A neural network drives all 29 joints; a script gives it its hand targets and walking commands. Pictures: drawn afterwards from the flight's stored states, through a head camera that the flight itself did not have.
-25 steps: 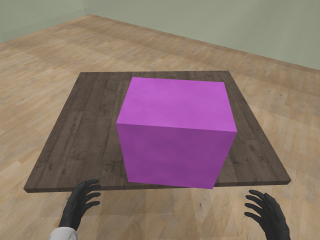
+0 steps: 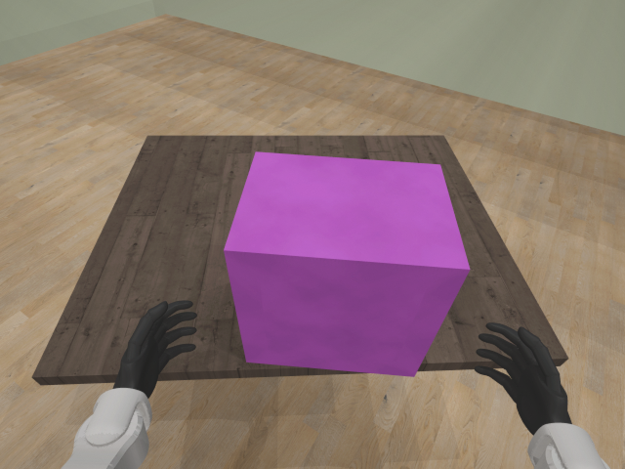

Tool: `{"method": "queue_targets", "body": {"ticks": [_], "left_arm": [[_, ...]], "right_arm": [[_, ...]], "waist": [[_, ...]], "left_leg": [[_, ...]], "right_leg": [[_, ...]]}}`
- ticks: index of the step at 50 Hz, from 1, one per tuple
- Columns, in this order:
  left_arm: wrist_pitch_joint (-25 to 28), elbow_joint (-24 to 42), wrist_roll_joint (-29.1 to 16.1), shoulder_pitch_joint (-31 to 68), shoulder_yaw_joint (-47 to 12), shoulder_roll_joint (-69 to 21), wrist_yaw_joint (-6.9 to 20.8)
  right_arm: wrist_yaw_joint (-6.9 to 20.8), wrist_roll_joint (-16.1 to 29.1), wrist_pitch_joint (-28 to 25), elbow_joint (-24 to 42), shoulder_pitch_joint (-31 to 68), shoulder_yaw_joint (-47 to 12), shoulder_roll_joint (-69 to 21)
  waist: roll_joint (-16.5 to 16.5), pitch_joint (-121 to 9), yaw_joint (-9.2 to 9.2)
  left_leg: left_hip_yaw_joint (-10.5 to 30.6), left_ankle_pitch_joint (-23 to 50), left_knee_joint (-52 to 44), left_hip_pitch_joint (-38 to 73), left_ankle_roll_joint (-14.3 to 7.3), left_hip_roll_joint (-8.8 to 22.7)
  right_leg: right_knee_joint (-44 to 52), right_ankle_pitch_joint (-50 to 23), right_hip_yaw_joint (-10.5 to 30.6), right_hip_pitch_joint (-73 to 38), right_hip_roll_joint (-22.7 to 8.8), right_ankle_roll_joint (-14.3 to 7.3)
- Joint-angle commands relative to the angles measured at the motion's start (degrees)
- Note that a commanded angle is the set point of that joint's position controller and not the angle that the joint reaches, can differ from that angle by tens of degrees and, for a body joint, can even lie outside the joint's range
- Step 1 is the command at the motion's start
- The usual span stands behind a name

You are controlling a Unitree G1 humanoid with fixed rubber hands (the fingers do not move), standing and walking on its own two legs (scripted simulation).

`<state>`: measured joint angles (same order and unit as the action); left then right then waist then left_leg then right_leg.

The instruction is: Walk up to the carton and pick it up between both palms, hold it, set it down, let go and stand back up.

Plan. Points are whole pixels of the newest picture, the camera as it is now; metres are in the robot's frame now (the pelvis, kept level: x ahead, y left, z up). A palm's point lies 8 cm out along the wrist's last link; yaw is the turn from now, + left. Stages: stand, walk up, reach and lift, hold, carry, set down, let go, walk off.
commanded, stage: reach and lift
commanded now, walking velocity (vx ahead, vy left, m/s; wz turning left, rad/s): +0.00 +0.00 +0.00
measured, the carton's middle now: (338, 268) +0.38 +0.00 +0.05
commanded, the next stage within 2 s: none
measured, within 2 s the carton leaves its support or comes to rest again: neither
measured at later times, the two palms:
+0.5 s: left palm (154, 287) +0.28 +0.22 +0.12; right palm (544, 316) +0.28 -0.23 +0.11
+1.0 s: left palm (157, 218) +0.33 +0.22 +0.17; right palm (552, 235) +0.35 -0.24 +0.17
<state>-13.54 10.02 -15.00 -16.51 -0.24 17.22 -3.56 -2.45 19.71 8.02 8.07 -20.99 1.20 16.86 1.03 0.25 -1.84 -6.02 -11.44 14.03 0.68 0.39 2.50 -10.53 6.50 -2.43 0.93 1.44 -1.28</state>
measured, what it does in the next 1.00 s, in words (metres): stands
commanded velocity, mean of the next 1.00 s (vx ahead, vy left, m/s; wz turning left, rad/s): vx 0.00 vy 0.00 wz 0.00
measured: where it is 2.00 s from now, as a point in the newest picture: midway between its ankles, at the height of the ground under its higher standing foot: outside the picture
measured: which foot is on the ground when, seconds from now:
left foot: down 0.00-1.00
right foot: down 0.00-1.00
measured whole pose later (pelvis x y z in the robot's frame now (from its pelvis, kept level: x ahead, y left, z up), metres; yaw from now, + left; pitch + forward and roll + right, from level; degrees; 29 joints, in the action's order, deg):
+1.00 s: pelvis -0.04 -0.01 +0.00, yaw +2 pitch +4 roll -1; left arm -41.8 -7.3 -20.5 33.3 5.0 25.2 -3.5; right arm -3.8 23.7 29.2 -20.5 35.3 4.8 24.6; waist 1.1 -2.8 2.4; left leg -3.4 -8.8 18.8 -13.5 0.1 2.3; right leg -13.9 4.1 -4.9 13.6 0.9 -1.9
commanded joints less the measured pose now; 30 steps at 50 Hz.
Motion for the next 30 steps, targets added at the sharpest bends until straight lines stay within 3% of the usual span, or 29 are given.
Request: {"method": "queue_targets", "body": {"ticks": [1, 12, 20, 30], "left_arm": [[-2.26, 13.85, -0.40, 9.58, 4.26, 6.65, -0.38], [-12.87, 17.52, -0.85, 21.36, 7.37, 8.24, -0.80], [-19.10, 15.02, -2.10, 32.68, 8.69, 10.60, -0.49], [-24.37, 8.22, -3.56, 49.27, 10.87, 14.89, 0.11]], "right_arm": [[-0.19, 1.02, -0.17, 12.97, 8.94, 4.75, 9.85], [-0.75, 4.15, 5.43, 11.54, 23.74, 6.79, 14.32], [-1.30, 5.63, 9.05, 5.83, 36.89, 7.06, 17.06], [-1.69, 6.13, 14.04, -2.04, 55.96, 7.49, 19.07]], "waist": [[-2.24, -3.83, 0.50], [-1.82, -9.36, 1.38], [-1.37, -14.47, 2.79], [-1.29, -20.50, 3.69]], "left_leg": [[3.48, 15.54, -1.64, -4.84, 0.98, 0.16], [4.16, 19.16, 0.20, -3.82, 1.09, -0.22], [4.66, 21.50, 1.86, -4.18, 0.77, -0.57], [4.97, 16.95, 1.92, -7.07, -0.69, -1.28]], "right_leg": [[-0.15, -12.65, 5.63, -4.53, -1.48, -1.46], [-1.94, -17.14, 5.08, -4.99, -0.57, -1.44], [-2.86, -20.56, 4.93, -5.14, -0.24, -1.28], [-3.74, -19.14, 4.62, -5.77, -0.16, -0.94]]}}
